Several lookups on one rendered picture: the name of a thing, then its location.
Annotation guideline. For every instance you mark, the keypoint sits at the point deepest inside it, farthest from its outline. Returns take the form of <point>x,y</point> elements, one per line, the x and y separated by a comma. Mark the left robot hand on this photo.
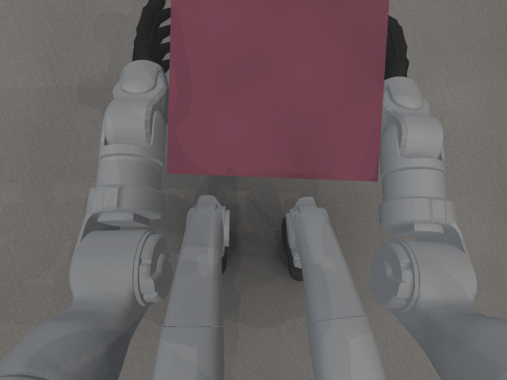
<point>147,43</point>

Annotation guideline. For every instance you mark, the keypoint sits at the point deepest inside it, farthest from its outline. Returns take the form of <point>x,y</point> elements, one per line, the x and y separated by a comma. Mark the carton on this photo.
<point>277,88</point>

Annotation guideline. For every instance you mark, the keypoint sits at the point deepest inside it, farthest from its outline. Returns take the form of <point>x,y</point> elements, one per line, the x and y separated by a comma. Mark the robot left upper arm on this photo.
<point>116,275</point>

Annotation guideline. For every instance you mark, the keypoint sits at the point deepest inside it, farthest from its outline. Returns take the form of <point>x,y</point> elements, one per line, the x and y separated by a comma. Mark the robot right upper arm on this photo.
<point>430,287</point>

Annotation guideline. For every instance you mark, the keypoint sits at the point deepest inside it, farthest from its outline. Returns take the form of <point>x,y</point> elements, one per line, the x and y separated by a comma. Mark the left robot foot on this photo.
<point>224,261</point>

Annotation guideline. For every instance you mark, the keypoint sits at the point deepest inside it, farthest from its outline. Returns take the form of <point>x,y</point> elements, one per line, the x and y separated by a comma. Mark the robot right thigh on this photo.
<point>341,339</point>

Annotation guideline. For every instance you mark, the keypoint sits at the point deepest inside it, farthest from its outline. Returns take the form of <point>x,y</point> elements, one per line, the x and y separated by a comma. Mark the right robot forearm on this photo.
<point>412,167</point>

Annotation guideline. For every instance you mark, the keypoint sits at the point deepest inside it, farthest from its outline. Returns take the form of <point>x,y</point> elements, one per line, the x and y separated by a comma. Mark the right robot hand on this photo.
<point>396,64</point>

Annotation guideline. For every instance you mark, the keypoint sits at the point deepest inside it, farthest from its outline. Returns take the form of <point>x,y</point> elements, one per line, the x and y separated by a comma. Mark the left robot forearm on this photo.
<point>131,154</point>

